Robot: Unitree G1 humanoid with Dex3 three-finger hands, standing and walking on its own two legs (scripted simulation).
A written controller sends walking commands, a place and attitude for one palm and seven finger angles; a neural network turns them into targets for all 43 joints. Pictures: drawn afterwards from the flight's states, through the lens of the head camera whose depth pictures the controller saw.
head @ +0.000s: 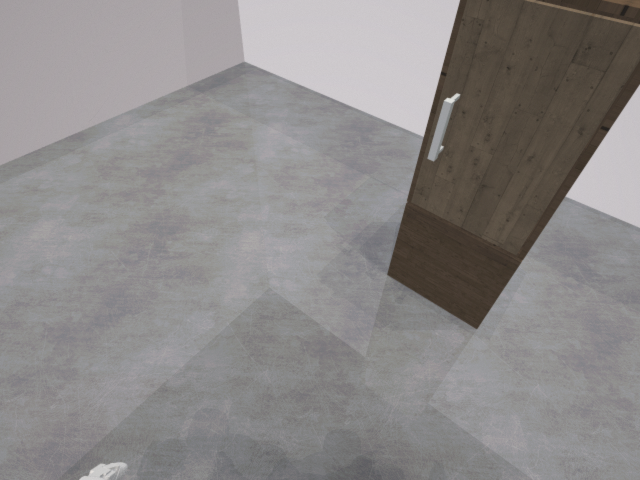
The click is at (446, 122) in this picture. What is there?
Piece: cupboard door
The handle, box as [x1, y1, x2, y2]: [427, 93, 460, 160]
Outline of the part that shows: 460,94 456,93 451,98 445,99 443,102 427,158 431,160 434,160 436,158 437,154 443,147 440,145 453,103 459,97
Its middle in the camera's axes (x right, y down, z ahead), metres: +0.31 -0.28 +0.98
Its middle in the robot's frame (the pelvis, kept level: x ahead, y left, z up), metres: +0.93 -0.27 -0.05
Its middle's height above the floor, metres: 0.72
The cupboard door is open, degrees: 0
